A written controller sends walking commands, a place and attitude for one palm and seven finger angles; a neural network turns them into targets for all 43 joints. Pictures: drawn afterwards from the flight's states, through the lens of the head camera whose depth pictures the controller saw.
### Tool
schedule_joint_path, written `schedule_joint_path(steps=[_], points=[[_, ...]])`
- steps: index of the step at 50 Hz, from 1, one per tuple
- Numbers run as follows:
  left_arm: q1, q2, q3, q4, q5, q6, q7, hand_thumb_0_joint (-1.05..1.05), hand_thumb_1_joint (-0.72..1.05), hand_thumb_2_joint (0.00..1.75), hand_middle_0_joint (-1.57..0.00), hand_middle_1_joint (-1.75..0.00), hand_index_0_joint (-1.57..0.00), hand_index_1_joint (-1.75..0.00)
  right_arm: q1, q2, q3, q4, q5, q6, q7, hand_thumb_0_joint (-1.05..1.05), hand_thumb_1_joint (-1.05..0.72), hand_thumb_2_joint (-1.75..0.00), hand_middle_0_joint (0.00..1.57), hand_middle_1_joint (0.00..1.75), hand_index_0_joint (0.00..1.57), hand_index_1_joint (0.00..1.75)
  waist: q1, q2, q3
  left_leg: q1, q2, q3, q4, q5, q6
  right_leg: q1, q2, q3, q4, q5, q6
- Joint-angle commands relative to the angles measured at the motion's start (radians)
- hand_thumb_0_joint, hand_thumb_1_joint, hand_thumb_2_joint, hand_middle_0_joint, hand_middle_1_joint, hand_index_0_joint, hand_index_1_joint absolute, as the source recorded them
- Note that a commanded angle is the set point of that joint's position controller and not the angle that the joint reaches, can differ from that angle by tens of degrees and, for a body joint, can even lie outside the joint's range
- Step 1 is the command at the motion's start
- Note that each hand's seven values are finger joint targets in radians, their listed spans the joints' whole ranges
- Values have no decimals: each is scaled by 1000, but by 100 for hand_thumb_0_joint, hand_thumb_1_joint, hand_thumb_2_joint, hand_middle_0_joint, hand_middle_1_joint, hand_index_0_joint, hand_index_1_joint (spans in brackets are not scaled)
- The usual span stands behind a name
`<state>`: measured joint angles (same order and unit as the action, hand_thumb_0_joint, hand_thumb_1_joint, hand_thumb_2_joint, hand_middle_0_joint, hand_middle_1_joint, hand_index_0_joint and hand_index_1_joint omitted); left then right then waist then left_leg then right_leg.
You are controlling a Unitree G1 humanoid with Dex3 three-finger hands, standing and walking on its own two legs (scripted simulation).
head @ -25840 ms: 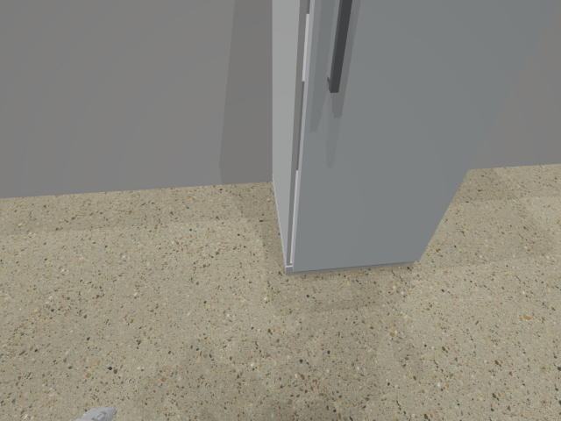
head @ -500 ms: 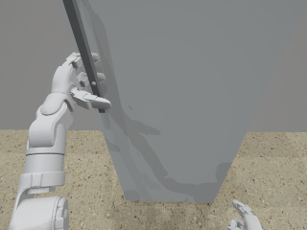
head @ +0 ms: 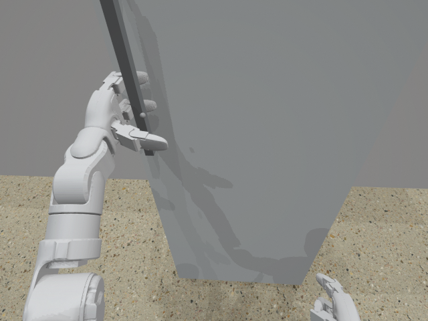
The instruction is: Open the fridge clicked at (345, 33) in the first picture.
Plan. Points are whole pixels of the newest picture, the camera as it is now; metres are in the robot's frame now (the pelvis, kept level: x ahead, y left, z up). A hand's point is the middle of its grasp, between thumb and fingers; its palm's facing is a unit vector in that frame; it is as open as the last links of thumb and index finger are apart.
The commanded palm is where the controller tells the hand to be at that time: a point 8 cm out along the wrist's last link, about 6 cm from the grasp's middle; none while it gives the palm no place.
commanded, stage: slide the fingers in behind the handle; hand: left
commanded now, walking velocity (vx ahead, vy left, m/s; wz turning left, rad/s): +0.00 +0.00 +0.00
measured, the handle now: (135, 79) +0.44 +0.17 +0.27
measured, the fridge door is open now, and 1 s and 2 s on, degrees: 0 0 4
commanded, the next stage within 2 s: grip the handle and tug to test in 0.12 s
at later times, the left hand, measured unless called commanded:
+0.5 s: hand (142, 115) +0.38 +0.15 +0.24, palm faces +0.05 -1.00 +0.00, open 12.7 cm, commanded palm +0.34 +0.19 +0.24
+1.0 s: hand (143, 114) +0.38 +0.15 +0.23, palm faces +0.06 -1.00 -0.01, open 6.2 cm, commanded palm +0.34 +0.19 +0.24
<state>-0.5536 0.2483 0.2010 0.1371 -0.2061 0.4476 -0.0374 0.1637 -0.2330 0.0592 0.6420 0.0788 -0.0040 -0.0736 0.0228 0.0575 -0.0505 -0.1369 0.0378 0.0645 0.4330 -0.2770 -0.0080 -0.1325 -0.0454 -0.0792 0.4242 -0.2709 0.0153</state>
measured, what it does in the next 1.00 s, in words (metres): stands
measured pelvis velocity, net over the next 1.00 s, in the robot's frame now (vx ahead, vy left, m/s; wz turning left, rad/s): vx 0.01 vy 0.00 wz -0.01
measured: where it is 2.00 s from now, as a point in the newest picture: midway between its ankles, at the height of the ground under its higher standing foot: outside the picture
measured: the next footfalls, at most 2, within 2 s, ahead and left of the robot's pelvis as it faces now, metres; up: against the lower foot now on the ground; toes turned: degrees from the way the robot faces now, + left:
none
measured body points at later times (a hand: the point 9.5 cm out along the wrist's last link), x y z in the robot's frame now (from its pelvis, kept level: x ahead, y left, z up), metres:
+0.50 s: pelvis +0.00 +0.00 +0.00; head -0.02 -0.02 +0.45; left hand +0.37 +0.20 +0.24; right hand +0.18 -0.23 -0.09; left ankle -0.03 +0.12 -0.74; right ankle -0.03 -0.13 -0.74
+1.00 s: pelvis +0.01 +0.00 +0.00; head -0.01 -0.02 +0.45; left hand +0.37 +0.20 +0.24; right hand +0.20 -0.23 -0.09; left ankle -0.03 +0.12 -0.74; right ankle -0.03 -0.13 -0.74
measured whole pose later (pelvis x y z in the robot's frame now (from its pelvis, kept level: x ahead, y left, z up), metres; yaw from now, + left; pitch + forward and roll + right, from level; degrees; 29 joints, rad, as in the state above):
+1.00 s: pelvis +0.01 +0.00 +0.00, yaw -1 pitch +0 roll +0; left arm -0.49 0.23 0.22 0.03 -0.20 0.47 -0.02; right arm 0.16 -0.24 0.05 0.63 0.08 0.01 -0.06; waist 0.02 0.06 -0.06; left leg -0.13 0.04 0.07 0.42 -0.29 -0.01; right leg -0.13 -0.04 -0.07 0.41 -0.28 0.02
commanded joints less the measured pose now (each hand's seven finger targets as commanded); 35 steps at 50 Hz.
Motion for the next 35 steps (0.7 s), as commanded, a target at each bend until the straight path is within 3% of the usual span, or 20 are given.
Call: schedule_joint_path(steps=[1, 2, 4, 5, 8, 9, 11, 15, 16, 17, 18, 19, 22, 23, 25, 28, 31, 33, 35], points=[[-439, 160, 27, -270, -23, -81, -30, 0, -50, 30, -30, -120, -30, -120, -152, -113, -40, -173, 1, -53, -10, 0, -90, -90, 20, 30, 20, 30, -8, -63, -286, 144, -20, -45, -6, 447, 39, 55, 36, 5, -2, 469, -36], [-439, 127, 0, -286, -22, -82, -32, 0, -50, 30, -30, -120, -30, -120, -158, -108, -40, -176, 2, -54, -9, 0, -90, -90, 20, 30, 20, 30, -12, -45, -280, 152, -19, -45, -4, 456, 39, 46, 36, 6, 0, 470, -37], [-427, 141, 7, -288, -22, -81, -29, 0, -50, 30, -30, -120, -30, -120, -161, -110, -40, -175, 3, -53, -9, 0, -90, -90, 20, 30, 20, 30, -9, -30, -271, 151, -15, -46, -7, 457, 36, 42, 35, 5, -4, 459, -37], [-429, 116, -9, -288, -25, -77, -29, 0, -50, 30, -30, -120, -30, -120, -160, -107, -37, -179, 3, -54, -9, 0, -90, -90, 20, 30, 20, 30, -10, -36, -267, 149, -18, -48, -7, 447, 37, 38, 37, 4, -4, 454, -36], [-427, 183, 41, -242, -20, -69, -23, 0, -50, 30, -30, -120, -30, -120, -149, -120, -42, -163, 1, -48, -13, 0, -90, -90, 20, 30, 20, 30, -7, -57, -251, 133, -15, -48, -13, 417, 38, 38, 39, 6, -15, 423, -36], [-449, 148, 11, -267, -21, -69, -26, 0, -50, 30, -30, -120, -30, -120, -157, -115, -39, -174, 3, -49, -14, 0, -90, -90, 20, 30, 20, 30, -11, -41, -269, 138, -19, -45, -16, 419, 41, 42, 36, 9, -14, 430, -36], [-440, 153, 19, -272, -19, -68, -24, 0, -50, 30, -30, -120, -30, -120, -154, -112, -40, -173, 3, -51, -12, 0, -90, -90, 20, 30, 20, 30, -10, -24, -273, 146, -19, -45, -11, 438, 37, 41, 37, 8, -9, 440, -38], [-447, 123, -8, -252, -20, -66, -21, 0, -31, 38, -32, -123, -32, -123, -150, -112, -39, -168, 4, -51, -12, 0, -90, -90, 20, 30, 20, 30, -18, -32, -257, 143, -18, -48, -13, 421, 37, 25, 39, 5, -14, 420, -37], [-446, 160, 24, -258, -19, -67, -17, 0, -27, 40, -32, -123, -32, -123, -149, -115, -44, -167, 4, -50, -13, 0, -90, -90, 20, 30, 20, 30, -14, -43, -268, 143, -17, -47, -13, 420, 37, 33, 39, 7, -16, 421, -36], [-444, 132, 3, -255, -20, -65, -19, 0, -22, 42, -33, -124, -33, -124, -151, -113, -42, -169, 2, -52, -12, 0, -90, -90, 20, 30, 20, 30, -16, -45, -267, 144, -18, -46, -14, 417, 38, 31, 39, 7, -15, 423, -35], [-407, 174, 41, -252, -19, -70, -16, 0, -17, 44, -33, -125, -33, -125, -150, -118, -45, -168, 2, -49, -13, 0, -90, -90, 20, 30, 20, 30, -5, -58, -269, 143, -15, -47, -13, 422, 39, 42, 40, 8, -19, 426, -36], [-444, 137, -3, -263, -17, -71, -21, 0, -13, 46, -34, -125, -34, -125, -154, -116, -40, -170, 3, -48, -13, 0, -90, -90, 20, 30, 20, 30, -17, -47, -268, 141, -18, -42, -17, 425, 40, 41, 37, 8, -17, 432, -35], [-447, 137, 4, -270, -19, -72, -22, 0, 1, 52, -35, -127, -35, -127, -150, -114, -43, -170, 3, -52, -12, 0, -90, -90, 20, 30, 20, 30, -16, -37, -280, 153, -19, -44, -11, 433, 40, 36, 39, 9, -13, 442, -36], [-420, 166, 26, -270, -16, -76, -21, 0, 6, 54, -36, -128, -36, -128, -150, -117, -44, -170, 3, -50, -11, 0, -90, -90, 20, 30, 20, 30, -6, -29, -279, 150, -15, -47, -11, 443, 37, 46, 39, 8, -12, 443, -38], [-429, 133, 1, -298, -16, -79, -22, 0, 15, 58, -37, -129, -37, -129, -156, -109, -42, -178, 3, -51, -9, 0, -90, -90, 20, 30, 20, 30, -10, -19, -291, 162, -18, -44, -9, 461, 37, 49, 38, 8, -8, 461, -39], [-402, 148, 12, -297, -16, -81, -23, 0, 29, 64, -38, -131, -38, -131, -151, -115, -45, -174, 1, -48, -8, 0, -90, -90, 20, 30, 20, 30, -7, -41, -284, 158, -13, -44, -8, 467, 38, 53, 39, 7, -10, 469, -37], [-390, 113, -14, -331, -18, -81, -28, 0, 43, 70, -40, -133, -40, -133, -159, -109, -42, -185, 2, -50, -5, 0, -90, -90, 20, 30, 20, 30, -8, -23, -296, 163, -16, -41, -6, 478, 37, 54, 38, 7, -4, 483, -37], [-369, 136, 5, -326, -18, -82, -27, 0, 53, 74, -41, -135, -41, -135, -157, -112, -44, -182, 1, -50, -5, 0, -90, -90, 20, 30, 20, 30, -3, -42, -283, 158, -11, -46, -6, 480, 37, 55, 40, 5, -6, 480, -37], [-399, 115, -16, -321, -18, -75, -28, 0, 62, 78, -42, -136, -42, -136, -156, -110, -42, -181, 2, -49, -6, 0, -90, -90, 20, 30, 20, 30, -14, -47, -278, 157, -15, -42, -7, 470, 39, 48, 40, 5, -7, 481, -35]])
